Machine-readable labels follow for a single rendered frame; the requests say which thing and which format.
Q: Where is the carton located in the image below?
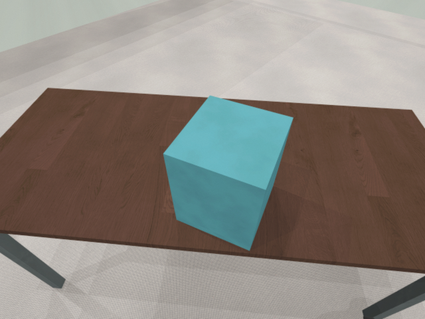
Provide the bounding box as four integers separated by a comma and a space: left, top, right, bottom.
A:
163, 96, 293, 251

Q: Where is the table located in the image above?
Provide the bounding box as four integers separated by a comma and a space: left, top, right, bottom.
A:
0, 88, 425, 319

